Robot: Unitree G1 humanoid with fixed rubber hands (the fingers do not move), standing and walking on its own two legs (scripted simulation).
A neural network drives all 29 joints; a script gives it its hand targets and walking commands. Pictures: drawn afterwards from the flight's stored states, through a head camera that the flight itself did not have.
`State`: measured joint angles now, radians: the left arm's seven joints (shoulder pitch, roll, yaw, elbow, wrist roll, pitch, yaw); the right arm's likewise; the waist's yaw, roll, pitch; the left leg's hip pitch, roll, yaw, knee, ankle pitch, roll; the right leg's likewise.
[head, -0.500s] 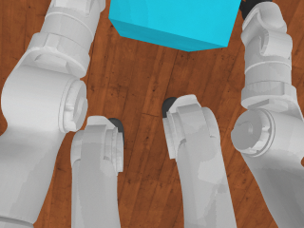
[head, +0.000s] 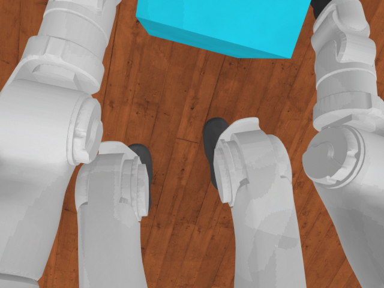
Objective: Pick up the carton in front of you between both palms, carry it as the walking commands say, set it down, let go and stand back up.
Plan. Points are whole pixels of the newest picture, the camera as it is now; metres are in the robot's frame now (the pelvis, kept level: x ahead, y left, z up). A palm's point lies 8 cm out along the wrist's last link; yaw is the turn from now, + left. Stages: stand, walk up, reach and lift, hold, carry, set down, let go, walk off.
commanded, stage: set down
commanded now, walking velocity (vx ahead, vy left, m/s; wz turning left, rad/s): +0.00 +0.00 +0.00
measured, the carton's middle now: out of the picture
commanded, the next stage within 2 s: let go in 1.24 s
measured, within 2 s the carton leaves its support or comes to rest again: neither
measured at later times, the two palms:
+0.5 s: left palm out of the picture +0.61 +0.03 -0.07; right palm out of the picture +0.48 -0.33 -0.09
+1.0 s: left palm out of the picture +0.62 +0.04 +0.06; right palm out of the picture +0.48 -0.34 +0.06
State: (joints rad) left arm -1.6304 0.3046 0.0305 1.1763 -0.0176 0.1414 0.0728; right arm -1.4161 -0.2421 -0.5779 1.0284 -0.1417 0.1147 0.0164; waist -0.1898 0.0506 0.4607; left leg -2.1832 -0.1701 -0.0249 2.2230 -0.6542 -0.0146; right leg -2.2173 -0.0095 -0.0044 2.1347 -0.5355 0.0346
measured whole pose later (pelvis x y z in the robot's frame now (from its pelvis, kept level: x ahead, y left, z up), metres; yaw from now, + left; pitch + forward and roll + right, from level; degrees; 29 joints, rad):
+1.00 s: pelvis +0.01 -0.01 +0.15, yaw -2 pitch +47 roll +1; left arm -1.42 0.38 0.07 0.95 -0.07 0.34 0.07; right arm -1.17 -0.29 -0.39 0.76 0.12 0.29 -0.04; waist -0.19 0.07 0.03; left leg -1.91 -0.09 -0.03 1.65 -0.55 -0.01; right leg -1.98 0.03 0.01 1.57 -0.40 0.00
